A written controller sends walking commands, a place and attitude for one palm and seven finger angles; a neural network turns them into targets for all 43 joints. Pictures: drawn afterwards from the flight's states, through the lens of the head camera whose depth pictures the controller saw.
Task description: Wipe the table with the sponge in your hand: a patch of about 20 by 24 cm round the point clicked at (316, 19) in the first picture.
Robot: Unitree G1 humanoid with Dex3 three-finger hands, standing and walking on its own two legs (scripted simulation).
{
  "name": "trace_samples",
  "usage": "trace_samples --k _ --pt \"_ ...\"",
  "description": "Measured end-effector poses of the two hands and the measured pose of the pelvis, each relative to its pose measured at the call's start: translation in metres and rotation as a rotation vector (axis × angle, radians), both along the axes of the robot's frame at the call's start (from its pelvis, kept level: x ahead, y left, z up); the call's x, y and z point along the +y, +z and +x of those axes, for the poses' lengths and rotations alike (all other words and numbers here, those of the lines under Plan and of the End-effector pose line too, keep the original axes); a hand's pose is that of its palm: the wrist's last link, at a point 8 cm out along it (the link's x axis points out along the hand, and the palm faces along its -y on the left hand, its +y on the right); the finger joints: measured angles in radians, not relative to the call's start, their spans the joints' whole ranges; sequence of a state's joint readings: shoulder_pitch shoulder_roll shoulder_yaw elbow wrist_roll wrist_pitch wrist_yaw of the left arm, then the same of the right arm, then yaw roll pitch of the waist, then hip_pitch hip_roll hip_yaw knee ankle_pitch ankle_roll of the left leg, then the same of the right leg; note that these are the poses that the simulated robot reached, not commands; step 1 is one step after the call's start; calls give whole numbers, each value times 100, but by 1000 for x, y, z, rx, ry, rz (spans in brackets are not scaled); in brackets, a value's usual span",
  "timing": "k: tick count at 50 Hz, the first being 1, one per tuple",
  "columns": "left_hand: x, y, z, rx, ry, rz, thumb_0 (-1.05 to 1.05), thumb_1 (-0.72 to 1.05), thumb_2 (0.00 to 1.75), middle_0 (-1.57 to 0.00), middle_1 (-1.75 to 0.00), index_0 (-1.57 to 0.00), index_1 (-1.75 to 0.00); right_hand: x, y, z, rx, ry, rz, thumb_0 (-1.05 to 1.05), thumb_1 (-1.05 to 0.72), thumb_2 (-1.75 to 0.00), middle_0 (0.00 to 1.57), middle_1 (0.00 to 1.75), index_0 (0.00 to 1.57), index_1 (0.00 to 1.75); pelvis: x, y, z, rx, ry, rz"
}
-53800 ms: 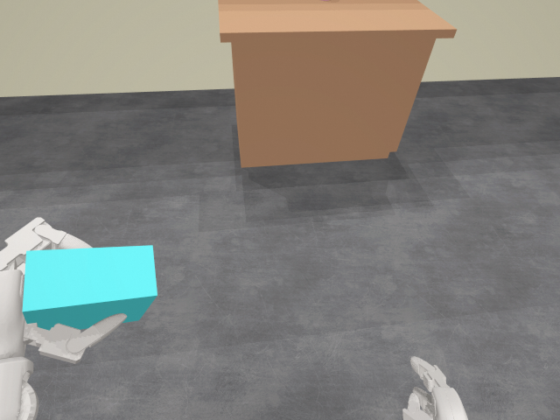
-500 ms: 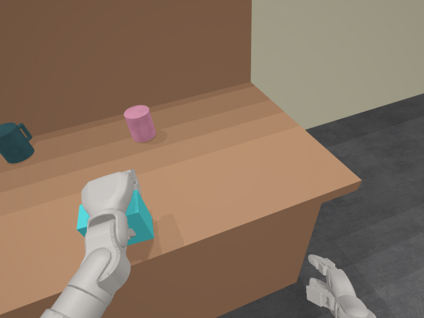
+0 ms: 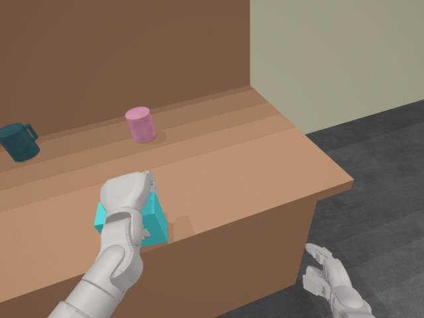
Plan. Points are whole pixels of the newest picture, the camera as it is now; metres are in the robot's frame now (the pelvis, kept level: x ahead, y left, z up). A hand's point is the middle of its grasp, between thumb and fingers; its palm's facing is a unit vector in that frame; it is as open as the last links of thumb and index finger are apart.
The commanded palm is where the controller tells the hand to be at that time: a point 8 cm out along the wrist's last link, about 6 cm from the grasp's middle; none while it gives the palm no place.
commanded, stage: slide across to the third lane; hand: left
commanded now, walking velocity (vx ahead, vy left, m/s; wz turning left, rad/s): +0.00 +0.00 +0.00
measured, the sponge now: (137, 227) +0.28 +0.21 +0.03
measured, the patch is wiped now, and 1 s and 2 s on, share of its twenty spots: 0.85 0.90 0.90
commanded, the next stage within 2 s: wipe forward along the third lane in 0.20 s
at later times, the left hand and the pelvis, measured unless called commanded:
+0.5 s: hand (152, 196) +0.33 +0.18 +0.09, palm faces +0.02 -0.09 -1.00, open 9.8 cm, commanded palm +0.31 +0.18 +0.13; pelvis -0.01 -0.01 +0.00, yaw +0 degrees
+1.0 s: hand (151, 180) +0.37 +0.20 +0.08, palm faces -0.02 -0.08 -1.00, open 9.8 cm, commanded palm +0.36 +0.21 +0.13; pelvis -0.01 +0.00 +0.00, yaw +0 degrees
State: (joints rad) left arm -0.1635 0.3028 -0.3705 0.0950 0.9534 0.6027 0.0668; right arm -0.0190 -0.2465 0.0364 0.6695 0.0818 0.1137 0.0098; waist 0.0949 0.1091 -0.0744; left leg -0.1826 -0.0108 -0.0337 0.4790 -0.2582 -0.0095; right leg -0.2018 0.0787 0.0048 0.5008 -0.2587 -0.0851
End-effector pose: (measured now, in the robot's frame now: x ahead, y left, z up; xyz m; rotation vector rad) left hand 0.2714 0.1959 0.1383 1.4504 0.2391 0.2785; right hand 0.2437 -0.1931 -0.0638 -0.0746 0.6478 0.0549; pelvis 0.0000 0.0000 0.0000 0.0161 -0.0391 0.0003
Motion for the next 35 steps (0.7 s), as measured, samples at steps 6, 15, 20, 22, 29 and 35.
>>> trace_samples --k 6,15,20,22,29,35 --pt "-8 0 5 0 7 9 1 -53 104 -76 -143 -82 -138 -3 -5 -8 19 1 1 1 -91 -90 20 30 20 30 -3 0 -5 -3 6 2" --pt "-21 1 15 9 -14 8 1 -54 104 -77 -143 -82 -137 -12 -12 -22 46 -23 -4 1 -91 -90 19 30 20 30 -5 0 -9 2 6 3" --pt "-23 -1 21 16 -8 9 1 -55 105 -78 -142 -83 -137 -18 -14 -29 61 -40 -14 1 -91 -90 19 30 20 30 -6 0 -10 5 4 4" --pt "-22 0 25 18 2 6 1 -55 105 -78 -142 -84 -136 -20 -15 -31 70 -47 -24 1 -91 -90 19 30 20 30 -6 0 -11 8 3 4" --pt "-15 1 45 38 38 13 1 -56 105 -79 -141 -84 -136 -29 -19 -43 104 -83 -51 1 -91 -90 20 30 20 30 -8 0 -13 31 0 5" --pt "-12 0 58 54 44 14 1 -56 105 -79 -141 -84 -136 -39 -27 -56 149 -115 -73 1 -91 -90 20 30 20 30 -8 0 -11 52 -2 3"
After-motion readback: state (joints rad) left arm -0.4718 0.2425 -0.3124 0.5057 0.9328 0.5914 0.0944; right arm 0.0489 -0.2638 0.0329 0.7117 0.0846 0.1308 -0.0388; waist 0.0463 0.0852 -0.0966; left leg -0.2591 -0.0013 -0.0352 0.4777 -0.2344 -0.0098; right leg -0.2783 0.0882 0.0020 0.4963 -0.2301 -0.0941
